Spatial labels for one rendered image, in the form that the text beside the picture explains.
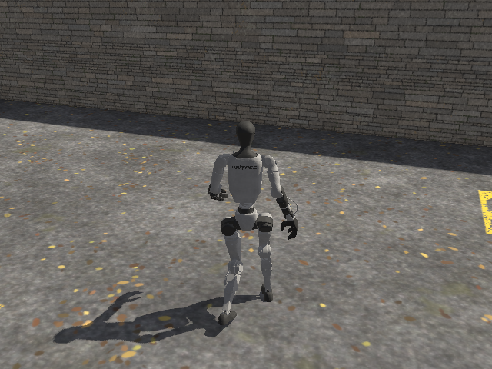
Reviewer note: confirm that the left robot hand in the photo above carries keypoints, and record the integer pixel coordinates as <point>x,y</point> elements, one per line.
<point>221,195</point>

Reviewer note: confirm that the right robot hand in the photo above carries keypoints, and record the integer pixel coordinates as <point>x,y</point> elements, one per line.
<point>293,229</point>

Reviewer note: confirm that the robot right foot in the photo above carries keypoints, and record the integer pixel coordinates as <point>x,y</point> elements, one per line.
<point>268,296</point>

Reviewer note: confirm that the right robot forearm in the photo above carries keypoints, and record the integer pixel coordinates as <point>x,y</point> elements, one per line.
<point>285,207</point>

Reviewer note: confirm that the humanoid robot torso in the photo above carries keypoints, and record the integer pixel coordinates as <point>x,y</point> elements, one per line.
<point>245,180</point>

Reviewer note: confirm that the left robot forearm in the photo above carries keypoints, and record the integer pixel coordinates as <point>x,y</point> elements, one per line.
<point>211,194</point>

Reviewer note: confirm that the left robot upper arm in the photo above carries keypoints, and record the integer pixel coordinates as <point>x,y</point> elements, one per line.
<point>217,174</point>

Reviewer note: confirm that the right robot upper arm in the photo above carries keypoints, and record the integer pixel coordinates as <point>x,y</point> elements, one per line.
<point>273,175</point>

